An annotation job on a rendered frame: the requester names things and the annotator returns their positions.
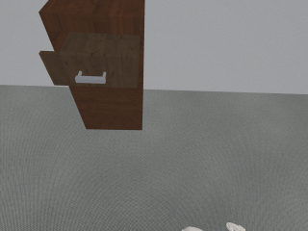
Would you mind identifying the handle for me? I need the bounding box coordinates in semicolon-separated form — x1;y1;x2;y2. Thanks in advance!
75;71;107;84
73;13;106;23

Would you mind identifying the cabinet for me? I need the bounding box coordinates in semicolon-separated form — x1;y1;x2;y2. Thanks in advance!
38;0;145;131

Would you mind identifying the drawer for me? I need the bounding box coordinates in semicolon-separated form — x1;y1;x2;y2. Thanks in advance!
39;32;140;89

